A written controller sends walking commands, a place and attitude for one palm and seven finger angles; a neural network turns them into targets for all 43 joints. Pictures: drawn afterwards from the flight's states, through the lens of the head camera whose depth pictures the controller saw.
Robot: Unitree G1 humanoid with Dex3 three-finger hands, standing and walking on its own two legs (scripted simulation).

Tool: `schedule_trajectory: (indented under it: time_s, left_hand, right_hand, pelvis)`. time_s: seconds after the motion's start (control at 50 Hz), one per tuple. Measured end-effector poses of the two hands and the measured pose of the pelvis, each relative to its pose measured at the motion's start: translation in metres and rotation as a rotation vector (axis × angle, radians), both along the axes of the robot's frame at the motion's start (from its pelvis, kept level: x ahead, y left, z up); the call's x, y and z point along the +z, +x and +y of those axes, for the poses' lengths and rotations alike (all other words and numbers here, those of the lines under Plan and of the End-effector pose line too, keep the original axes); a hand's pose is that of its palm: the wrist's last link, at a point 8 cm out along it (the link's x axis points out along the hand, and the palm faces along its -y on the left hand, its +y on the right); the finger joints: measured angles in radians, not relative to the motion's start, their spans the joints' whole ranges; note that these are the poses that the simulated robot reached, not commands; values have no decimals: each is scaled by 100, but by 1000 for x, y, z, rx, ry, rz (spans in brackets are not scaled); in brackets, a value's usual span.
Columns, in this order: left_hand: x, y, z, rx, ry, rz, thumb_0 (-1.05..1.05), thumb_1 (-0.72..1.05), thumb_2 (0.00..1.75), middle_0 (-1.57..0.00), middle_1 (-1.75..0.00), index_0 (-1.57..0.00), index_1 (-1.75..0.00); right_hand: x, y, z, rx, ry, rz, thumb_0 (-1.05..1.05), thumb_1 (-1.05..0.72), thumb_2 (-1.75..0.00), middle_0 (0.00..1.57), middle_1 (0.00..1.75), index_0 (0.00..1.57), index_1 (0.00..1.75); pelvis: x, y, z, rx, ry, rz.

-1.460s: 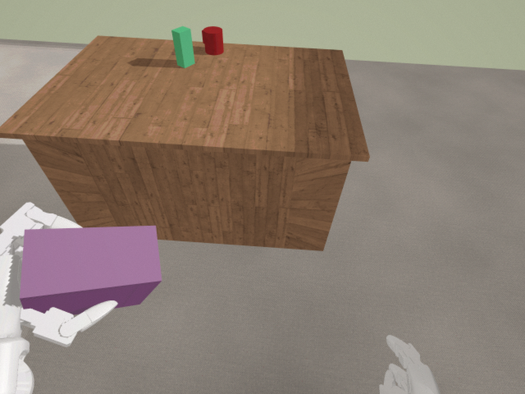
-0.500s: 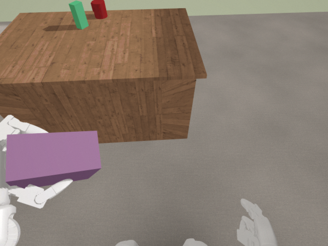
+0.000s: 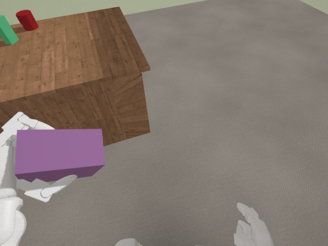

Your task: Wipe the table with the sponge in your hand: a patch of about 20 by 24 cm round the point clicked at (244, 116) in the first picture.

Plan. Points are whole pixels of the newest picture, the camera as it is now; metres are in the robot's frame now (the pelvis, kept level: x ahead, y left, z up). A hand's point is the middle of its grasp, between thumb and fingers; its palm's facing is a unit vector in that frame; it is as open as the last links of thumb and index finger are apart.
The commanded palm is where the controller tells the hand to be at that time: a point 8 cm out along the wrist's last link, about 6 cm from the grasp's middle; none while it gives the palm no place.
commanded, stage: take the last steps up to it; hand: left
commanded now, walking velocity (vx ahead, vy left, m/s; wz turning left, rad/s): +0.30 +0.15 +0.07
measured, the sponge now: (73, 156) +0.26 +0.18 +0.15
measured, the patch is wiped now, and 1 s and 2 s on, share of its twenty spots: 0.00 0.00 0.00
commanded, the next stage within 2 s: none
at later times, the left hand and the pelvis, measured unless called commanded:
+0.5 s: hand (24, 172) +0.21 +0.24 +0.17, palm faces +0.46 -0.77 -0.44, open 10.8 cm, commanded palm +0.16 +0.28 +0.20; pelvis +0.01 -0.01 +0.01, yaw +2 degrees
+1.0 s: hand (23, 119) +0.32 +0.29 +0.18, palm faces +0.42 -0.80 -0.43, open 10.8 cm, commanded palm +0.25 +0.33 +0.20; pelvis +0.10 +0.04 +0.01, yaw +1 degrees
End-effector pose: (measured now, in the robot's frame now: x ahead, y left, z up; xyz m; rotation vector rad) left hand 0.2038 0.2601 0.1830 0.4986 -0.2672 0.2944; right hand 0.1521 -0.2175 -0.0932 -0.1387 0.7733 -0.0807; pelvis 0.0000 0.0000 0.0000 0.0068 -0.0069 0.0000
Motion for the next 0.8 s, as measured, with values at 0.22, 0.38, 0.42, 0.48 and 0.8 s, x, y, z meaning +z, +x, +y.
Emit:
schedule_trajectory:
  time_s: [0.22, 0.38, 0.42, 0.48, 0.8]
  left_hand:
    - [25, -31, -3, -36, 94, -1, -1, -54, 101, -63, -138, -63, -138]
    - [7, -46, 26, 105, -1, -49, -1, -54, 101, -63, -138, -64, -138]
    - [4, -43, 27, 127, -5, -30, -1, -54, 101, -63, -138, -64, -138]
    - [4, -37, 20, 141, 4, -11, -1, -54, 101, -63, -138, -64, -138]
    - [15, 11, 24, 94, 64, 59, -1, -54, 101, -63, -139, -64, -138]
  right_hand:
    - [29, -46, -57, -121, -141, 62, 1, -91, -89, 19, 30, 20, 30]
    - [24, -31, -39, -89, -137, -12, 1, -91, -89, 19, 30, 20, 30]
    - [19, -23, -27, -66, -98, -28, 1, -91, -89, 19, 30, 20, 30]
    - [10, -9, -11, -22, -38, -43, 1, -91, -89, 19, 30, 20, 30]
    - [21, 56, -14, 37, -79, 48, 1, -91, -89, 20, 30, 20, 30]
  pelvis:
    - [17, -4, -10, -7, 21, 30]
    - [10, 3, 1, 13, 21, -9]
    - [10, 6, 0, 25, 16, -12]
    - [8, 11, -6, 31, 16, -16]
    - [24, 52, 2, 56, 47, 20]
